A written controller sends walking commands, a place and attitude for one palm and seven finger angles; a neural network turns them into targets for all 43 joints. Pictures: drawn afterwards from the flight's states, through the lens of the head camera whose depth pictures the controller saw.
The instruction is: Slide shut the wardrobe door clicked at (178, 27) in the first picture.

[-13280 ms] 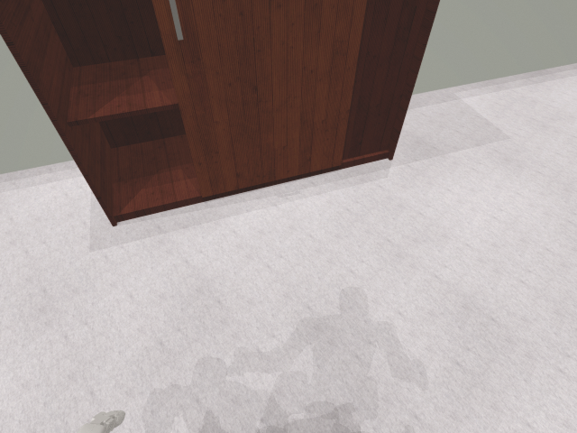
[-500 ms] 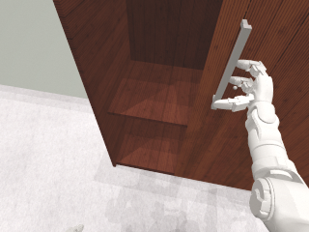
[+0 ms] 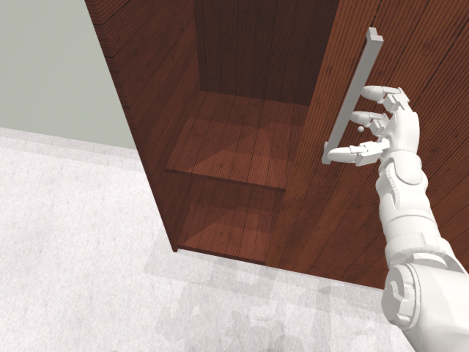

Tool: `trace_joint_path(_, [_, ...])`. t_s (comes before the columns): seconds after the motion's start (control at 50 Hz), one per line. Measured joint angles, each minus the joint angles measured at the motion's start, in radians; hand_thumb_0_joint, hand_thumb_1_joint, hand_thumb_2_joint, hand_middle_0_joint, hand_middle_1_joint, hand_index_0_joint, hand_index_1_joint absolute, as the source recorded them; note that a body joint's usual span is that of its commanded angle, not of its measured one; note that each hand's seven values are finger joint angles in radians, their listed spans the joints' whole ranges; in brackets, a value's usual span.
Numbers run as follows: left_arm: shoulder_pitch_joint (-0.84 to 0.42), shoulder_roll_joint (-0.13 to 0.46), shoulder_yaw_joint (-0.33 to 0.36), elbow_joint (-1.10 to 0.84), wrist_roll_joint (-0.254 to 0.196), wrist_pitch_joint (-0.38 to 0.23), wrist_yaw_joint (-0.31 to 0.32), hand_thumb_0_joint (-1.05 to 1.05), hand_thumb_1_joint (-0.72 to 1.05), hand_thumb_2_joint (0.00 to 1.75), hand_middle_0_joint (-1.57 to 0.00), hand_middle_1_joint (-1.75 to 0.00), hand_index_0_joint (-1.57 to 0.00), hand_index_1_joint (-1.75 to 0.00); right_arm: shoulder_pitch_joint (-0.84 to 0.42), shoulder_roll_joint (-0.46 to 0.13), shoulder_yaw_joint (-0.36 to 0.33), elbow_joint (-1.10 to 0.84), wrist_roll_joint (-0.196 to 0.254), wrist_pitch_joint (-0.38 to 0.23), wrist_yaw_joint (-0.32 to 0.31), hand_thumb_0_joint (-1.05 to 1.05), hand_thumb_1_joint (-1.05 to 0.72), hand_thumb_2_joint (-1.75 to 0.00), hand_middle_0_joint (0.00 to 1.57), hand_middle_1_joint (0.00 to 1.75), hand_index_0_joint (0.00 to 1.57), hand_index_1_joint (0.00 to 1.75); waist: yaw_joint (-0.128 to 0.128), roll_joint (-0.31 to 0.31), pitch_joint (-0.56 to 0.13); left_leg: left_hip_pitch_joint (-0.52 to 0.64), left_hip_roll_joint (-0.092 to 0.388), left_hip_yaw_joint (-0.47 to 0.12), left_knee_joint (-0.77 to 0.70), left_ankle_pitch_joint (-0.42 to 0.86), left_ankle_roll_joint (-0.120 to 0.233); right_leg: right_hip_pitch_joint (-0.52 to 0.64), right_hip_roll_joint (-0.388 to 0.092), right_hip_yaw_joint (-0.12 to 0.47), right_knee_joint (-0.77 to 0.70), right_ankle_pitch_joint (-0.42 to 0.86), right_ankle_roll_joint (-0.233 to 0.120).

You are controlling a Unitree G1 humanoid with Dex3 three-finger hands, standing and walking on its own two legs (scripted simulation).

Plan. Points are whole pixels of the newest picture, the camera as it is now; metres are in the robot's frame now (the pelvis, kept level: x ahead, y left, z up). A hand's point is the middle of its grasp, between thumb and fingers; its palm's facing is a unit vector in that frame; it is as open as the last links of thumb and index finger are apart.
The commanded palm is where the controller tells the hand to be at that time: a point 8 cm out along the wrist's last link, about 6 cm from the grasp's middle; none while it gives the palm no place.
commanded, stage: slide the fingers in behind the handle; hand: right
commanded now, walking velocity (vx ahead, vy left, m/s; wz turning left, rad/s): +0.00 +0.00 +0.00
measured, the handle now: (345, 106) +0.53 -0.12 +0.16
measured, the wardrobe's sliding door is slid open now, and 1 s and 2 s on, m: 0.40 0.40 0.40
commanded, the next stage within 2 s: grip the handle and tug to test in 1.54 s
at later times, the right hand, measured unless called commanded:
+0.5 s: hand (348, 129) +0.48 -0.12 +0.15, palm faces +0.07 +1.00 +0.00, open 13.9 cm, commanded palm +0.44 -0.16 +0.15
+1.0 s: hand (333, 129) +0.46 -0.09 +0.15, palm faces +0.07 +1.00 +0.00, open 14.2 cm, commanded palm +0.43 -0.14 +0.15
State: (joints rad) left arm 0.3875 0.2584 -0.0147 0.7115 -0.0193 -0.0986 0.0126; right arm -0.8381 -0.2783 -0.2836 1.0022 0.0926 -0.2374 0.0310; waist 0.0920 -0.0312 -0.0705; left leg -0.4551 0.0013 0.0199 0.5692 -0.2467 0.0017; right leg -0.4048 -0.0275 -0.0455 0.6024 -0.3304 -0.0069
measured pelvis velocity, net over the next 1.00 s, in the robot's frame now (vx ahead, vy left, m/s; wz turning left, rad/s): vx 0.00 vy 0.01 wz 0.00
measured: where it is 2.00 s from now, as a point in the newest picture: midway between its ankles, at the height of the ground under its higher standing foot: outside the picture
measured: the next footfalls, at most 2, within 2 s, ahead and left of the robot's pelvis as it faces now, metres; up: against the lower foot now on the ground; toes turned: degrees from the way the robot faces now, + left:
none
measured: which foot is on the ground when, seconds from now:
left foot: down 0.00-1.00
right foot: down 0.00-1.00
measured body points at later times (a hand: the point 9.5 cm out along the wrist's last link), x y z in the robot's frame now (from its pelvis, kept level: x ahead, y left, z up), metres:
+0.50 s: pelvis +0.00 +0.00 +0.00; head +0.04 +0.01 +0.45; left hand +0.06 +0.25 -0.12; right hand +0.47 -0.17 +0.15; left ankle +0.02 +0.12 -0.73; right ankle -0.02 -0.11 -0.73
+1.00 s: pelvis +0.00 +0.01 +0.00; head +0.03 +0.02 +0.45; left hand +0.08 +0.25 -0.12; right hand +0.45 -0.15 +0.15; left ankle +0.02 +0.12 -0.73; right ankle -0.02 -0.11 -0.73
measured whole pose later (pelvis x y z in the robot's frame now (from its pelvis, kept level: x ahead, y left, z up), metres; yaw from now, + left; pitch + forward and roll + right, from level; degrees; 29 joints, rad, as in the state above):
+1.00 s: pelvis +0.00 +0.01 +0.00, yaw +0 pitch +6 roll +0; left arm 0.34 0.23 -0.01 0.70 -0.02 -0.10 0.00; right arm -0.79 -0.16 -0.19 0.88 0.08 -0.16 -0.09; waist 0.07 -0.04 -0.06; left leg -0.42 0.00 0.02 0.56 -0.25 0.01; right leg -0.36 -0.03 -0.04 0.57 -0.32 0.00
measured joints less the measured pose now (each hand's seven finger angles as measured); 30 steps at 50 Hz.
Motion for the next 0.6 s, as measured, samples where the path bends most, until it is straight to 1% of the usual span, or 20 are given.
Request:
trace_joint_path(0.12, [-0.008,-0.004,-0.004,-0.005,-0.004,-0.002,0.002,0.01,0.90,0.90,-0.21,-0.30,-0.20,-0.30,0.007,0.015,0.021,-0.010,0.004,0.025,-0.011,-0.02,0.50,-0.30,0.31,1.21,0.31,1.21,-0.004,-0.003,0.005,0.006,0.002,0.003,-0.002,0.002,-0.001,0.003,0.002,0.003,0.000,0.002,-0.001])
trace_joint_path(0.22, [-0.022,-0.009,-0.005,-0.004,-0.001,-0.010,0.003,0.01,0.90,0.90,-0.21,-0.30,-0.20,-0.30,-0.002,0.034,0.038,-0.013,-0.002,0.021,-0.032,-0.02,0.50,-0.30,0.31,1.20,0.31,1.20,-0.006,-0.002,0.009,0.003,0.004,0.005,0.001,0.001,-0.001,0.000,0.004,0.006,0.002,0.003,-0.001])
trace_joint_path(0.38, [-0.033,-0.012,-0.010,-0.008,0.006,-0.013,0.002,0.01,0.90,0.90,-0.21,-0.30,-0.20,-0.30,-0.047,0.037,0.029,0.036,-0.016,0.015,-0.049,-0.02,0.50,-0.30,0.32,1.22,0.31,1.21,-0.001,0.003,0.009,-0.010,0.005,0.004,0.010,-0.003,-0.001,-0.011,0.005,0.005,0.006,0.001,-0.001])
trace_joint_path(0.48, [-0.021,-0.012,-0.004,-0.008,0.007,-0.010,-0.004,0.01,0.90,0.90,-0.21,-0.30,-0.20,-0.30,-0.032,0.041,0.040,0.012,-0.012,0.011,-0.053,-0.02,0.50,-0.30,0.33,1.23,0.32,1.21,-0.006,0.002,0.006,-0.012,0.005,0.003,0.011,-0.006,-0.001,-0.012,0.005,0.004,0.006,-0.002,-0.001])
trace_joint_path(0.6, [-0.011,-0.012,0.005,0.001,0.004,-0.005,-0.010,0.01,0.90,0.90,-0.21,-0.30,-0.20,-0.30,0.009,0.075,0.068,-0.057,-0.002,0.026,-0.063,-0.02,0.50,-0.30,0.32,1.22,0.31,1.21,-0.014,-0.003,0.000,0.003,0.003,0.003,0.003,-0.009,-0.001,0.003,0.003,0.004,0.000,-0.005,0.000])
